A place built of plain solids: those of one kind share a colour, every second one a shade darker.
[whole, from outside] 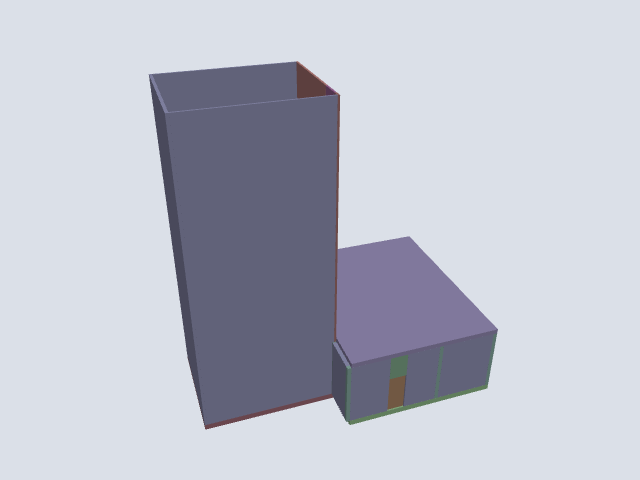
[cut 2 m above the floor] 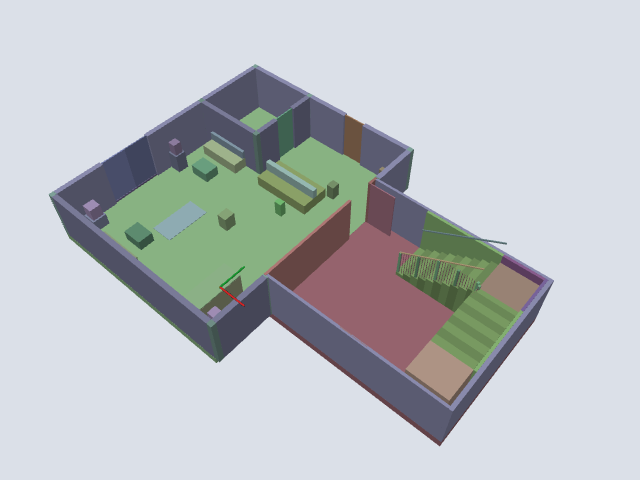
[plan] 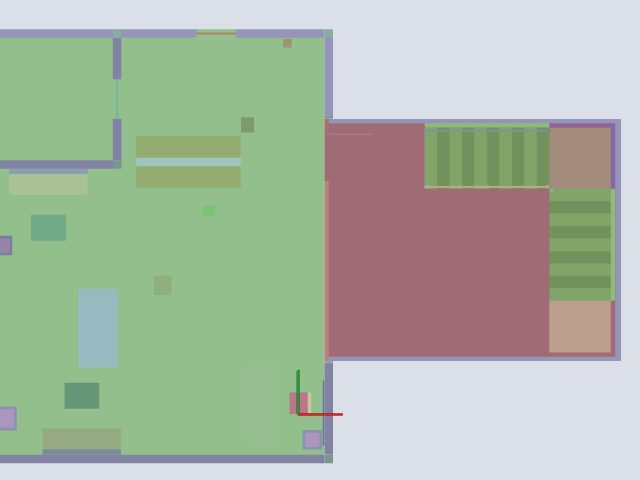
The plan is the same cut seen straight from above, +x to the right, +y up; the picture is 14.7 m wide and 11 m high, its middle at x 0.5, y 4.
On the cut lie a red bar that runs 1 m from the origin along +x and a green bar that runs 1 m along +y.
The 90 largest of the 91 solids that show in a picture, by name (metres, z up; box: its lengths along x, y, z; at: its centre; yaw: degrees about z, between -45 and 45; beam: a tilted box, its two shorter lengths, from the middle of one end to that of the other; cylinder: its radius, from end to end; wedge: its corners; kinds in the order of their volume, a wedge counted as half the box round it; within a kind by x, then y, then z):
{
 "wall_1": {"box": [0.2, 1.9, 3.4], "at": [-7.15, 0.03, 1.7]},
 "wall_2": {"box": [0.2, 2.65, 3.4], "at": [-7.15, 4.3, 1.7]},
 "wall_3": {"box": [0.2, 2.8, 3.4], "at": [-7.15, 7.23, 1.7]},
 "wall_4": {"box": [2.8, 0.2, 3.4], "at": [-5.65, 5.73, 1.7]},
 "wall_5": {"box": [2.8, 0.2, 3.4], "at": [-5.65, 8.73, 1.7]},
 "wall_6": {"box": [0.2, 0.95, 3.4], "at": [-4.15, 6.31, 1.7]},
 "wall_7": {"box": [0.2, 0.95, 3.4], "at": [-4.15, 8.16, 1.7]},
 "wall_8": {"box": [7.65, 0.2, 3.4], "at": [-3.23, -1.02, 1.7]},
 "wall_9": {"box": [1.73, 0.2, 3.4], "at": [-3.19, 8.73, 1.7]},
 "wall_10": {"box": [2.03, 0.2, 3.4], "at": [-0.41, 8.73, 1.7]},
 "wall_11": {"box": [0.2, 2.09, 3.4], "at": [0.7, 0.13, 1.7]},
 "wall_12": {"box": [0.2, 1.81, 3.4], "at": [0.7, 7.73, 1.7]},
 "wall_13": {"box": [6.57, 0.1, 15.76], "at": [3.98, 1.27, 7.88]},
 "wall_14": {"box": [6.57, 0.1, 15.76], "at": [3.98, 6.72, 7.88]},
 "wall_15": {"box": [0.14, 5.55, 15.76], "at": [7.33, 4.0, 7.88]},
 "lobby_floor_slab_1": {"box": [7.85, 9.95, 0.3], "at": [-3.32, 3.86, -0.15]},
 "lobby_ceiling_slab_1": {"box": [7.85, 9.95, 0.25], "at": [-3.32, 3.86, 3.52]},
 "tread_slab_1": {"box": [0.29, 1.41, 0.15], "at": [3.04, 5.87, 0.08]},
 "tread_slab_2": {"box": [0.29, 1.41, 0.31], "at": [3.33, 5.87, 0.15]},
 "tread_slab_3": {"box": [0.3, 1.41, 0.46], "at": [3.61, 5.87, 0.23]},
 "tread_slab_4": {"box": [0.29, 1.41, 0.61], "at": [3.9, 5.87, 0.31]},
 "tread_slab_5": {"box": [0.29, 1.41, 0.77], "at": [4.18, 5.87, 0.38]},
 "tread_slab_6": {"box": [0.3, 1.41, 0.92], "at": [4.47, 5.87, 0.46]},
 "tread_slab_7": {"box": [0.29, 1.41, 1.07], "at": [4.75, 5.87, 0.54]},
 "tread_slab_8": {"box": [0.3, 1.41, 1.22], "at": [5.04, 5.87, 0.61]},
 "tread_slab_9": {"box": [0.3, 1.41, 1.38], "at": [5.33, 5.87, 0.69]},
 "tread_slab_10": {"box": [0.29, 1.41, 1.53], "at": [5.61, 5.87, 0.77]},
 "tread_slab_11": {"box": [1.41, 0.29, 3.07], "at": [6.46, 2.75, 1.54]},
 "tread_slab_12": {"box": [1.41, 0.29, 2.92], "at": [6.46, 3.04, 1.46]},
 "tread_slab_13": {"box": [1.41, 0.29, 2.76], "at": [6.46, 3.32, 1.38]},
 "tread_slab_14": {"box": [1.41, 0.29, 2.61], "at": [6.46, 3.6, 1.31]},
 "tread_slab_15": {"box": [1.41, 0.29, 2.45], "at": [6.46, 3.89, 1.23]},
 "tread_slab_16": {"box": [1.41, 0.3, 2.3], "at": [6.46, 4.17, 1.15]},
 "tread_slab_17": {"box": [1.41, 0.3, 2.15], "at": [6.46, 4.46, 1.07]},
 "tread_slab_18": {"box": [1.41, 0.29, 1.99], "at": [6.46, 4.74, 1.0]},
 "tread_slab_19": {"box": [1.41, 0.29, 1.84], "at": [6.46, 5.03, 0.92]},
 "floor_slab_1": {"box": [6.8, 5.55, 0.3], "at": [4.0, 4.0, -0.15]},
 "landing_slab_1": {"box": [1.41, 1.19, 3.22], "at": [6.46, 2.02, 1.61]},
 "landing_slab_2": {"box": [1.42, 1.41, 1.68], "at": [6.46, 5.87, 0.84]},
 "wall_wall_1": {"box": [2.86, 0.1, 15.28], "at": [4.33, 6.62, 7.64]},
 "wall_wall_2": {"box": [0.1, 2.56, 15.28], "at": [7.21, 3.89, 7.64]},
 "wall_cheek_1": {"box": [0.1, 4.13, 15.76], "at": [0.65, 3.29, 7.88]},
 "wall_cheek_2": {"box": [0.1, 0.38, 15.76], "at": [0.65, 6.59, 7.88]},
 "wall_land_far_wall_1": {"box": [0.1, 1.51, 15.28], "at": [7.21, 5.92, 7.64]},
 "wall_land_wall_1": {"box": [1.41, 0.1, 15.28], "at": [6.46, 6.62, 7.64]},
 "wall_head_1": {"box": [0.1, 1.05, 13.69], "at": [0.65, 5.87, 8.92]},
 "lobby_desk_body_1": {"box": [0.75, 1.8, 1.05], "at": [-0.82, 0.26, 0.52]},
 "lobby_island_seat_1": {"box": [2.4, 1.2, 0.45], "at": [-2.51, 5.79, 0.22]},
 "lobby_seats_seat_1": {"box": [1.8, 0.6, 0.45], "at": [-5.72, 5.33, 0.22]},
 "lobby_seats_seat_2": {"box": [1.8, 0.6, 0.45], "at": [-4.96, -0.62, 0.22]},
 "wallpost_1": {"box": [0.2, 0.2, 3.4], "at": [-7.15, -1.02, 1.7]},
 "wallpost_2": {"box": [0.2, 0.2, 3.4], "at": [-7.15, 8.73, 1.7]},
 "wallpost_3": {"box": [0.2, 0.2, 3.4], "at": [-4.15, 5.73, 1.7]},
 "wallpost_4": {"box": [0.2, 0.2, 3.4], "at": [-4.15, 8.73, 1.7]},
 "wallpost_5": {"box": [0.2, 0.2, 3.4], "at": [0.7, -1.02, 1.7]},
 "wallpost_6": {"box": [0.2, 0.05, 3.4], "at": [0.7, 1.2, 1.7]},
 "wallpost_7": {"box": [0.2, 0.2, 3.4], "at": [0.7, 8.73, 1.7]},
 "lobby_planter_box_1": {"box": [0.45, 0.45, 0.8], "at": [-6.78, 3.87, 0.4]},
 "lobby_planter_box_2": {"box": [0.55, 0.55, 0.5], "at": [-6.72, -0.09, 0.25]},
 "lobby_planter_box_3": {"box": [0.45, 0.45, 0.5], "at": [0.33, -0.58, 0.25]},
 "lobby_table_top_1": {"box": [0.8, 0.6, 0.42], "at": [-5.72, 4.28, 0.21]},
 "lobby_table_top_2": {"box": [0.8, 0.6, 0.42], "at": [-4.96, 0.43, 0.21]},
 "lobby_planter_plant_1": {"box": [0.33, 0.33, 0.5], "at": [-6.78, 3.87, 1.05]},
 "lobby_planter_plant_2": {"box": [0.43, 0.43, 0.5], "at": [-6.72, -0.09, 0.75]},
 "lobby_planter_plant_3": {"box": [0.33, 0.33, 1.2], "at": [0.33, -0.58, 1.1]},
 "wall_head_lobby_back_door_1": {"box": [0.9, 0.2, 1.3], "at": [-1.88, 8.73, 2.75]},
 "lobby_entrance_leaf_1": {"box": [0.05, 1.0, 2.12], "at": [-7.15, 1.48, 1.14]},
 "lobby_entrance_leaf_2": {"box": [0.05, 1.0, 2.12], "at": [-7.15, 2.48, 1.14]},
 "lobby_island_spine_1": {"box": [2.4, 0.2, 0.4], "at": [-2.51, 5.79, 0.65]},
 "lobby_left_box_1": {"box": [0.4, 0.45, 0.6], "at": [-3.1, 2.96, 0.3]},
 "lobby_left_box_2": {"box": [0.3, 0.35, 0.6], "at": [-1.16, 6.64, 0.3]},
 "lobby_seats_back_1": {"box": [1.8, 0.12, 0.35], "at": [-5.72, 5.57, 0.62]},
 "lobby_seats_back_2": {"box": [1.8, 0.12, 0.4], "at": [-4.96, -0.86, 0.65]},
 "lobby_desk_chair_seat_1": {"box": [0.5, 0.5, 0.48], "at": [0.05, 0.26, 0.24]},
 "lobby_runner_top_1": {"box": [0.9, 1.8, 0.07], "at": [-4.59, 1.98, -0.02]},
 "door_front_leaf_open_1": {"box": [1.03, 0.045, 2.06], "at": [1.21, 6.42, 1.03]},
 "lobby_back_door_leaf_1": {"box": [0.9, 0.05, 2.1], "at": [-1.88, 8.73, 1.05]},
 "lobby_office_door_leaf_1": {"box": [0.05, 0.9, 2.1], "at": [-4.15, 7.23, 1.05]},
 "lobby_desk_counter_1": {"box": [0.75, 1.8, 0.04], "at": [-0.82, 0.26, 1.07]},
 "lobby_board_panel_1": {"box": [0.04, 1.5, 0.8], "at": [0.58, 0.03, 1.3]},
 "lobby_wet_floor_sign_body_1": {"box": [0.3, 0.25, 0.62], "at": [-2.05, 4.67, 0.31]},
 "posts_1": {"box": [0.08, 0.08, 1.02], "at": [2.94, 5.22, 0.66]},
 "posts_2": {"box": [0.08, 0.08, 1.08], "at": [3.63, 5.22, 1.0]},
 "posts_3": {"box": [0.08, 0.08, 1.0], "at": [4.33, 5.22, 1.42]},
 "posts_4": {"box": [0.08, 0.08, 1.06], "at": [5.02, 5.22, 1.76]},
 "lobby_extinguisher_body_1": {"box": [0.2, 0.2, 0.6], "at": [-0.25, 8.51, 0.3]},
 "lobby_desk_chair_back_1": {"box": [0.08, 0.5, 0.47], "at": [0.26, 0.26, 0.71]},
 "lobby_entrance_leaf_rail_1": {"box": [0.09, 1.0, 0.08], "at": [-7.15, 1.48, 0.04]},
 "lobby_entrance_leaf_rail_2": {"box": [0.09, 1.0, 0.08], "at": [-7.15, 2.48, 0.04]},
 "handrail_rail_1": {"beam": [0.045, 0.045], "from": [2.9, 6.5, 1.15], "to": [5.76, 6.5, 2.68]}
}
